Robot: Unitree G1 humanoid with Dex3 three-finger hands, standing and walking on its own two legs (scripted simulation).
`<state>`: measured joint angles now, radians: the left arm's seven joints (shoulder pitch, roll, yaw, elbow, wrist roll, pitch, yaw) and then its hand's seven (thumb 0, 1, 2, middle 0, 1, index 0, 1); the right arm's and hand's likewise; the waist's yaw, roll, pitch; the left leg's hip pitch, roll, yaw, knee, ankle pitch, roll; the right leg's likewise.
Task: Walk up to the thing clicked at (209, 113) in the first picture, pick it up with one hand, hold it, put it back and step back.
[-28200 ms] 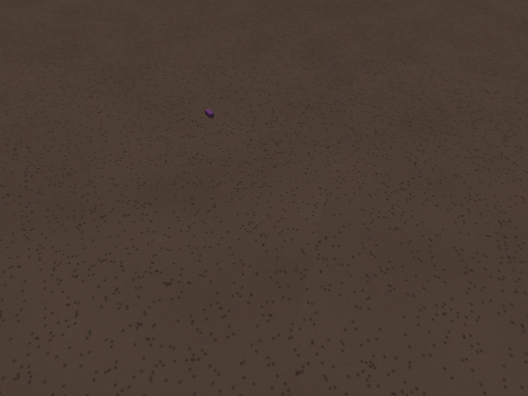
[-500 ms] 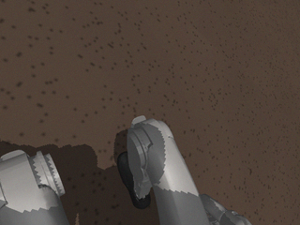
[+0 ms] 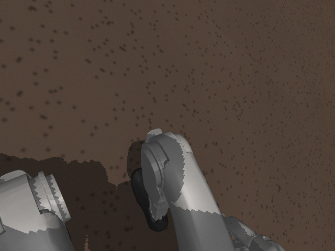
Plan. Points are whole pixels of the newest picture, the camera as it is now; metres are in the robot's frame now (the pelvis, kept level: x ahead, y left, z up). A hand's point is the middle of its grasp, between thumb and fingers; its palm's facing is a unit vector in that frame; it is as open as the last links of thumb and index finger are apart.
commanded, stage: close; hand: left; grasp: from above
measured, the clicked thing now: out of the picture +0.42 +0.35 -0.29
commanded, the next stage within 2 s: settle in 0.52 s
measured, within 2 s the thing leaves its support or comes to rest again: leaves its support in 0.96 s
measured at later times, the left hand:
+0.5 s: hand out of the picture +0.40 +0.35 -0.25, palm faces -0.40 -0.17 -0.90, open 6.4 cm
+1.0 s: hand out of the picture +0.41 +0.36 -0.24, palm faces -0.38 -0.19 -0.91, open 6.3 cm
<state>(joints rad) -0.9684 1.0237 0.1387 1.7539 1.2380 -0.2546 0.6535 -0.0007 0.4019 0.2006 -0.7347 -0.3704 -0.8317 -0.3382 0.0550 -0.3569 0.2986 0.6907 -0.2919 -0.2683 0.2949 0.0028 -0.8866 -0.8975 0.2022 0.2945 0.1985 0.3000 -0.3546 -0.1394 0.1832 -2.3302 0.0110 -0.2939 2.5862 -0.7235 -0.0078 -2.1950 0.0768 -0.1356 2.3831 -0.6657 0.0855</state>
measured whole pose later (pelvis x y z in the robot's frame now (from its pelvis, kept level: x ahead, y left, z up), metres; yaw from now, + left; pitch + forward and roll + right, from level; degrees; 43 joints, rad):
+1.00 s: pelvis +0.00 +0.00 +0.00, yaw +1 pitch +26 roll -15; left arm -0.93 0.99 0.18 1.62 1.24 -0.24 0.61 0.02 0.51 0.00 -1.11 0.00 -1.15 0.00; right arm 0.09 -0.36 0.26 0.71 -0.28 -0.28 0.29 0.00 -0.90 -0.90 0.20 0.29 0.20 0.30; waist -0.33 -0.13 0.16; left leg -2.34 0.00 -0.29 2.57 -0.72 -0.02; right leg -2.21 0.06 -0.14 2.38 -0.67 0.07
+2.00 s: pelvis +0.00 -0.01 +0.06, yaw +8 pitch +34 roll -9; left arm -0.81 0.70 0.09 1.21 1.15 -0.16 0.25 0.02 0.51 0.00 -1.11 -0.01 -1.14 0.00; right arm 0.19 -0.29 0.04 0.71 -0.09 -0.03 0.16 0.00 -0.91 -0.91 0.20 0.29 0.20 0.30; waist -0.19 0.04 -0.10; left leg -2.26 0.00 -0.15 2.32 -0.66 -0.01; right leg -2.17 0.00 -0.04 2.23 -0.66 0.06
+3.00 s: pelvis +0.03 -0.01 +0.35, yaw +13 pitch +17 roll -2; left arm -0.30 0.46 -0.12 0.72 0.98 0.00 0.08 0.02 0.53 0.00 -1.08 -0.05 -1.11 -0.03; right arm 0.22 -0.25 -0.03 0.71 0.03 -0.01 -0.06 0.01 -0.90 -0.90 0.21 0.30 0.20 0.30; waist -0.06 0.05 -0.16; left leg -1.10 0.05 -0.03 1.30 -0.50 -0.01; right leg -1.06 -0.01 0.00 1.25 -0.49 0.04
